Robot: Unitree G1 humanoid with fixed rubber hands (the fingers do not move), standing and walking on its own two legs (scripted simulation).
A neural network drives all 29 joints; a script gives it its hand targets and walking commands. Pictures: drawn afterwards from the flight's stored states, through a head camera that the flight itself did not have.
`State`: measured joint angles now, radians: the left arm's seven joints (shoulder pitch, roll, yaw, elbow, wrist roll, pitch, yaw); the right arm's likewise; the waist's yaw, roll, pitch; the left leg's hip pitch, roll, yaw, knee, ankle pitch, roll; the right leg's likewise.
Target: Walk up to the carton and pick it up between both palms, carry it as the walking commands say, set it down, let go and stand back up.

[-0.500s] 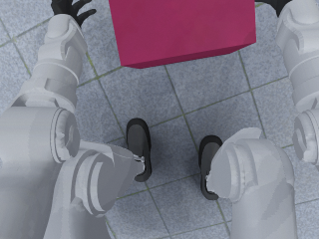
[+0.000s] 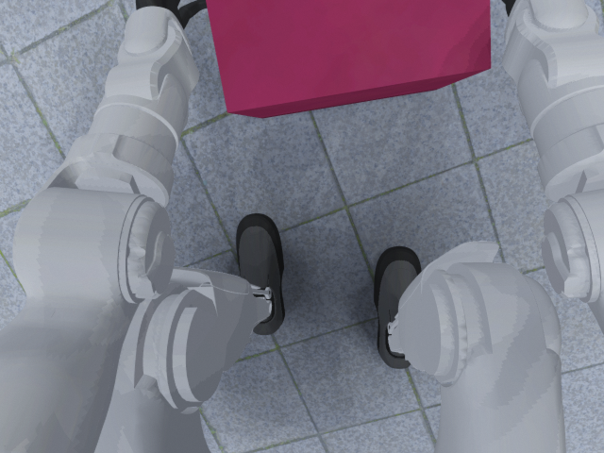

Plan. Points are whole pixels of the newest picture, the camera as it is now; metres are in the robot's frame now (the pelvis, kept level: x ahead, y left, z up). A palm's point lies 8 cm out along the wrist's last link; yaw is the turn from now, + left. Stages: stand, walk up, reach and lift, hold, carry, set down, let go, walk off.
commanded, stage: reach and lift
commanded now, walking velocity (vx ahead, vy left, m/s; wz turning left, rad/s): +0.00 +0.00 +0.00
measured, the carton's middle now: (341, 26) +0.54 -0.02 -0.26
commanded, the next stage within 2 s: none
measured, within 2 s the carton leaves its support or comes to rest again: leaves its support in 0.88 s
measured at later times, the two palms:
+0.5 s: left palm (164, 11) +0.55 +0.15 -0.18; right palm out of the picture +0.55 -0.19 -0.19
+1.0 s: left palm (135, 1) +0.55 +0.16 -0.15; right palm out of the picture +0.54 -0.18 -0.17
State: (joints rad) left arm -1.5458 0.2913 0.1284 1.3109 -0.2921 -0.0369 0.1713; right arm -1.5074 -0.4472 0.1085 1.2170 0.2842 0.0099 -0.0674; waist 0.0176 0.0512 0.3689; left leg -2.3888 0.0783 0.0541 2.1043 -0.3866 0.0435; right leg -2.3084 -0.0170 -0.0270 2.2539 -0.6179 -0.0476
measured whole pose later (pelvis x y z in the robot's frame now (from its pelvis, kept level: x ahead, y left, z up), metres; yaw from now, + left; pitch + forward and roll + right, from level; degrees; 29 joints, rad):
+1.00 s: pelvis +0.00 +0.00 -0.01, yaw -2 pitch +37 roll +2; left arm -1.44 0.29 0.17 1.18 -0.28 0.07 0.20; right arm -1.45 -0.39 0.10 1.14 0.22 0.16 -0.08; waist 0.05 0.06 0.30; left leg -2.37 0.01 0.00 2.15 -0.41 -0.02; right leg -2.30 0.02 -0.03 2.28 -0.62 -0.04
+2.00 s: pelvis +0.01 +0.01 +0.06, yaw -3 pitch +46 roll +1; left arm -1.08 0.00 0.48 0.68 0.05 0.26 0.18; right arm -1.22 -0.28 -0.17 0.94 -0.06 0.33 -0.06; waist 0.08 0.03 -0.09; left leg -2.30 -0.02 0.00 1.92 -0.43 -0.02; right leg -2.24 0.05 0.02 2.01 -0.58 0.00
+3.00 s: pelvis +0.03 +0.01 +0.18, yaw -4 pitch +44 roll +0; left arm -0.86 -0.09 0.49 0.61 0.14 0.32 0.22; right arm -0.96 -0.15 -0.27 0.84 -0.18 0.38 -0.04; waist 0.09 0.01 -0.27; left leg -1.92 -0.02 -0.02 1.58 -0.42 -0.02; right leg -1.87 0.06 0.01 1.65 -0.54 -0.01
